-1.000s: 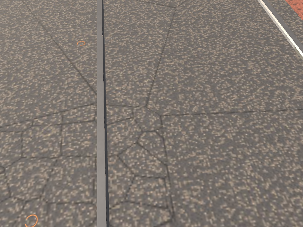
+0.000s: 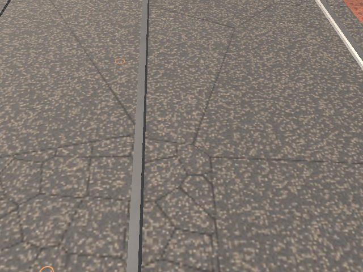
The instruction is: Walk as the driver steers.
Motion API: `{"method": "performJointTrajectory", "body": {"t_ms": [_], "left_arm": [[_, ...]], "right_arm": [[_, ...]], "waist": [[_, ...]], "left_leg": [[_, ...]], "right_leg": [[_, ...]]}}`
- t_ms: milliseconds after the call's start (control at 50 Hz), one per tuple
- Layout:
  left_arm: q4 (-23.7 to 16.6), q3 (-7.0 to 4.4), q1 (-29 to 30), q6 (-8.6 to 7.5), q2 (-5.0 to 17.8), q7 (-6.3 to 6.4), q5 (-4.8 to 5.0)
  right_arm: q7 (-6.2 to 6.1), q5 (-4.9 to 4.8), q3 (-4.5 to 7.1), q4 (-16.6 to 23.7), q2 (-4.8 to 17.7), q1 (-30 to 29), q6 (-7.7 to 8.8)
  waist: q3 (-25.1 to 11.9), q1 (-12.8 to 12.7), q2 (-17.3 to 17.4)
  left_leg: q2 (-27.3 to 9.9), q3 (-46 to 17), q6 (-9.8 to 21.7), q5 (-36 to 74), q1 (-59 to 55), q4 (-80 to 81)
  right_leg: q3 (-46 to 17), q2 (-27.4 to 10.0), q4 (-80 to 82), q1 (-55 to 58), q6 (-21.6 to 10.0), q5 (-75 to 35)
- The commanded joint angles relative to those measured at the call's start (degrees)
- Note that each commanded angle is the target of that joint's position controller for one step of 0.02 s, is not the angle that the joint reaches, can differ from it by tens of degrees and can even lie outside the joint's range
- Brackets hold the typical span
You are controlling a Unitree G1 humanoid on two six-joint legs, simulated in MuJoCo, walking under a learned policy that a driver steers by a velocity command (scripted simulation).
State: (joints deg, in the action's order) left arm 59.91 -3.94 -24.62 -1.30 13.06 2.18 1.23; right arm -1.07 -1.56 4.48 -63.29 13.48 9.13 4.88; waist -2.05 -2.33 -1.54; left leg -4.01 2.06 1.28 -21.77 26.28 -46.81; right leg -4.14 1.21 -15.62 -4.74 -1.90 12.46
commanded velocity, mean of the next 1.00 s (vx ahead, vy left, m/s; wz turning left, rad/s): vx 0.46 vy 0.00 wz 0.00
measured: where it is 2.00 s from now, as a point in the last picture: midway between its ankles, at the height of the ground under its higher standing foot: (183, 146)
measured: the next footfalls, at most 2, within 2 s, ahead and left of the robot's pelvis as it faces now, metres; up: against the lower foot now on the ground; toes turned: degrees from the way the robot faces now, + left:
left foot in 0.04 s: +0.09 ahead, +0.15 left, +0.03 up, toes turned +3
right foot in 0.60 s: +0.47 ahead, -0.09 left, +0.00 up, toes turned -1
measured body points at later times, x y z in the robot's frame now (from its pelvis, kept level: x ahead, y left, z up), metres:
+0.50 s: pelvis +0.22 +0.05 +0.01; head +0.25 +0.06 +0.46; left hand +0.46 +0.26 -0.08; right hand +0.09 -0.19 -0.12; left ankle +0.05 +0.14 -0.72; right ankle +0.41 -0.10 -0.69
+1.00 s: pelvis +0.54 +0.01 -0.01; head +0.56 +0.02 +0.44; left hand +0.51 +0.27 -0.16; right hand +0.75 -0.22 -0.11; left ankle +0.74 +0.17 -0.69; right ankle +0.43 -0.09 -0.75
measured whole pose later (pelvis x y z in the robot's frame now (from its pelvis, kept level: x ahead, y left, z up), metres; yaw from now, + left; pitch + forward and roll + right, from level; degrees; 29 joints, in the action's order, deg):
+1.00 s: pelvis +0.54 +0.01 -0.01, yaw +0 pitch +2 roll -2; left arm 59.4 -2.5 -20.2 -4.6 12.7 -0.2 0.6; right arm 0.7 -0.8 2.6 -48.4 13.1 1.0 5.4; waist 1.1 -4.3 1.9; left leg -7.2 0.0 1.1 1.2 40.7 -40.0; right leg 2.1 4.1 -10.7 2.6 -2.5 14.9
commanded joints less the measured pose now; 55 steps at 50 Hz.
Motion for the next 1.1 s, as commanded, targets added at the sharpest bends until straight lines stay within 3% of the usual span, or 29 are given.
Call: {"method": "performJointTrajectory", "body": {"t_ms": [20, 60, 80, 100, 120, 160, 200, 240, 300, 380, 480, 520, 560, 580, 600, 620, 640, 660, 680, 700, 740, 760, 800, 840, 880, 920, 1000, 1060, 1100], "left_arm": [[-4.39, -1.67, 4.62, -0.78, 9.52, -0.16, 0.84], [-5.22, -0.82, 5.0, -0.95, 7.01, -0.18, 0.74], [-7.8, 0.61, 6.83, -1.2, 1.87, 0.08, 1.55], [-10.65, 0.85, 10.29, -2.08, 1.69, 0.15, 1.0], [-11.4, 0.15, 10.81, -3.37, 4.21, -0.76, 1.34], [-9.43, -0.24, 8.82, -4.27, 5.2, -1.56, 0.89], [-8.96, -1.03, 9.73, -3.94, 5.7, -1.59, 0.68], [-9.03, -1.36, 12.48, -3.49, 5.21, -1.98, 0.54], [-10.97, -1.26, 19.86, -3.16, 3.45, -2.51, 0.11], [-13.6, -0.37, 29.93, -3.44, 1.51, -3.88, 0.35], [-16.46, 0.29, 36.92, -4.18, 2.14, -5.66, 0.58], [-17.09, 0.22, 37.75, -4.5, 3.05, -6.02, 0.53], [-15.95, -0.96, 32.46, -4.67, 5.89, -5.82, 0.39], [-13.6, -2.08, 24.64, -4.58, 7.96, -5.42, 0.38], [-9.92, -3.07, 12.8, -4.2, 9.65, -4.82, 0.27], [-6.52, -3.25, 1.93, -3.87, 12.11, -4.24, -1.13], [-6.51, -3.05, 1.12, -4.18, 14.04, -4.7, -1.63], [-4.96, -3.0, 0.03, -3.8, 11.65, -4.69, -1.24], [-6.16, -2.29, 6.27, -3.95, 8.8, -4.41, -0.68], [-7.62, -1.35, 13.4, -4.27, 6.56, -4.41, -0.72], [-7.8, -0.13, 17.06, -5.13, 3.73, -4.86, -2.13], [-7.04, 0.14, 16.77, -5.25, 3.37, -4.88, -1.93], [-5.7, 0.23, 15.73, -5.29, 4.79, -4.12, -1.24], [-4.76, 0.14, 13.12, -5.09, 6.16, -3.09, -1.52], [-4.49, 0.08, 11.11, -4.64, 6.91, -2.38, -1.37], [-4.09, 0.05, 8.41, -4.31, 7.65, -2.11, -0.96], [-1.98, -0.35, 2.26, -3.4, 9.25, -2.01, -0.13], [-1.58, -0.78, 1.37, -2.44, 9.96, -1.78, -0.25], [-2.21, -0.95, 3.64, -1.72, 10.45, -1.64, -0.81]], "right_arm": [[0.84, -0.01, 0.13, 1.22, 3.13, 3.02, 0.78], [0.65, 0.21, 1.15, -1.78, 5.33, 11.63, 0.3], [0.45, 1.11, 2.74, -2.75, 11.23, 16.9, 0.63], [0.98, 1.96, 2.94, -3.96, 13.14, 24.54, 1.43], [1.34, 2.81, 0.89, -2.17, 8.51, 18.22, 2.64], [1.96, 1.17, -0.05, 1.21, 6.48, 8.23, 3.27], [1.84, 1.05, -0.72, 1.12, 4.12, 8.31, 2.89], [1.1, 1.44, -1.01, 0.07, 3.1, 12.25, 2.77], [-0.13, 1.49, -0.97, -0.08, 4.4, 15.8, 2.65], [-1.03, 1.28, -0.83, 0.54, 5.04, 18.17, 2.26], [-1.44, 0.49, 0.08, 0.21, 5.8, 21.25, 1.46], [-1.3, 0.52, 0.7, 0.32, 6.69, 21.49, 0.84], [-0.99, 1.08, 1.37, 0.84, 8.3, 20.8, 0.17], [-0.72, 1.41, 1.48, 1.31, 8.78, 19.86, -0.28], [-0.31, 1.43, 1.32, 2.43, 8.92, 16.91, -0.45], [0.23, 2.68, -0.05, 4.47, 4.26, 15.64, -0.09], [0.98, 1.23, -2.11, 2.8, -1.73, 27.44, 1.36], [1.07, -1.75, -1.33, 4.06, 1.44, 22.32, 2.76], [0.72, -2.73, -0.88, 7.07, 4.18, 14.17, 3.48], [0.04, -1.97, -0.33, 8.31, 6.17, 9.91, 3.52], [-0.14, 0.01, 0.31, 8.34, 5.17, 11.67, 2.09], [-0.06, 0.15, 0.17, 8.59, 3.42, 12.62, 1.37], [-0.15, 0.12, -0.16, 10.7, 2.18, 9.87, 0.56], [-0.15, 1.1, -0.26, 13.37, 2.87, 4.29, 0.46], [0.42, 1.6, -0.71, 15.09, 2.49, -0.39, 0.75], [1.14, 1.29, -1.43, 16.62, 1.47, -5.97, 1.1], [2.48, 0.31, -1.64, 19.24, 2.84, -13.47, 1.06], [3.2, -0.04, -0.74, 19.74, 5.21, -13.02, 1.05], [2.95, 0.18, 1.3, 16.6, 8.98, -0.77, 0.81]], "waist": [[5.85, 5.41, -5.6], [5.16, 9.02, -1.57], [5.29, 10.73, 14.39], [2.71, 13.18, 23.68], [5.7, 8.79, 15.06], [7.94, 3.96, 6.98], [7.04, 3.21, 7.98], [6.47, 3.79, 7.01], [7.36, 4.89, 5.13], [9.09, 7.04, 6.11], [11.57, 7.66, 4.99], [10.89, 7.03, 5.43], [6.12, 3.67, 7.36], [0.98, -0.24, 8.01], [-4.85, -6.25, 8.29], [-13.12, -7.49, 0.06], [-22.96, -2.2, -9.84], [-21.2, -4.85, -5.98], [-11.12, -4.0, -4.19], [-4.93, -1.51, 1.02], [-2.12, 3.04, 0.95], [-1.3, 4.15, -0.42], [2.36, 5.1, -2.0], [4.16, 4.19, -1.39], [4.65, 2.94, -0.83], [5.34, 0.97, -0.76], [7.01, -1.2, -1.16], [5.74, 0.28, -2.69], [-1.61, 7.35, -4.27]], "left_leg": [[1.8, 2.52, 0.03, 6.9, -11.61, 9.16], [4.59, 3.53, 0.07, 4.18, -22.92, 12.7], [-6.39, -15.35, 5.41, -12.31, -26.45, 24.15], [-18.26, -44.02, 12.94, -24.51, -30.02, 37.29], [-19.5, -46.74, 12.56, -23.89, -25.51, 39.07], [-15.0, -30.96, 9.62, -9.68, -20.52, 37.76], [-10.41, -19.91, 7.06, -0.35, -19.46, 38.29], [-8.17, -14.61, 6.98, 6.75, -21.26, 39.38], [-8.21, -11.58, 8.16, 13.65, -24.75, 40.02], [-7.3, -7.12, 8.12, 17.04, -23.3, 40.98], [-9.77, -5.41, 7.58, 21.06, -29.39, 38.66], [-10.58, -4.83, 6.91, 29.27, -32.45, 35.73], [-10.33, -4.03, 5.69, 48.45, -35.33, 27.56], [-8.97, -2.82, 4.86, 57.35, -35.13, 18.26], [-6.18, -1.07, 3.17, 57.59, -27.23, 4.78], [-0.35, -1.5, 1.78, 16.65, -6.64, -15.68], [7.33, -9.46, 0.4, -17.35, 10.41, -33.62], [5.29, -11.61, 0.73, -12.97, 15.63, -38.38], [1.39, -8.71, 0.99, -8.06, 18.85, -37.53], [-1.23, -6.76, 0.6, -2.31, 16.53, -34.93], [-4.41, -7.39, 0.1, 2.48, 9.36, -31.88], [-5.03, -7.29, 0.23, 2.67, 8.41, -30.7], [-6.6, -6.64, -0.25, 2.8, 11.24, -26.18], [-7.03, -5.29, -1.26, 8.55, 14.86, -19.64], [-6.22, -3.74, -1.04, 17.2, 14.45, -9.46], [-3.94, -1.46, -0.52, 23.83, 10.73, 0.9], [-1.13, -0.61, 0.38, 24.89, 10.51, 11.78], [1.45, 0.05, 1.85, 22.05, 6.46, 17.34], [4.6, 1.96, 4.29, 18.72, -9.65, 17.4]], "right_leg": [[-9.85, -12.04, 5.48, -16.52, -8.49, 18.87], [-6.6, -8.13, -2.86, -24.32, -6.63, 18.44], [2.56, -0.78, -19.9, -32.17, -3.05, 14.58], [1.93, 2.17, -40.73, -38.54, -1.85, 19.05], [-4.51, -0.84, -50.55, -41.39, -3.65, 14.45], [-2.18, -5.4, -49.38, -39.76, -4.85, 4.11], [-0.31, -7.16, -43.38, -34.92, -3.28, -0.58], [2.2, -6.47, -39.63, -33.69, -1.65, -4.89], [3.14, -6.03, -31.13, -36.93, 0.23, -10.58], [4.97, -4.51, -18.3, -32.96, 1.35, -18.82], [3.54, -4.73, -10.06, -32.6, -0.5, -20.42], [4.35, -3.82, -8.5, -30.17, -1.72, -17.65], [6.32, -0.97, -8.66, -21.56, -3.68, -14.06], [7.86, 0.79, -8.28, -12.35, -5.25, -14.88], [7.13, -0.7, -6.96, 3.92, -7.15, -20.26], [-5.54, -12.31, -15.94, 26.97, -9.52, -27.22], [-28.34, -24.18, -17.3, 41.94, -20.01, -29.43], [-30.93, -23.77, -8.15, 36.35, -19.94, -16.65], [-23.73, -21.08, -4.09, 26.78, -17.43, -13.74], [-18.41, -18.93, -0.84, 14.7, -15.31, -17.01], [-13.12, -16.74, 2.2, 1.3, -14.74, -22.91], [-10.97, -15.77, 3.41, -1.65, -14.28, -22.57], [-7.61, -15.27, 5.84, -6.32, -13.62, -22.82], [-4.63, -14.05, 7.1, -6.97, -13.21, -25.51], [-1.06, -11.54, 7.41, -6.59, -11.45, -26.8], [1.35, -9.92, 8.25, -6.36, -9.91, -26.07], [0.4, -13.3, 7.74, 3.76, -9.21, -22.45], [0.65, -14.5, 2.65, 10.59, -7.32, -30.02], [2.66, -12.31, -11.37, 9.47, -5.31, -44.51]]}}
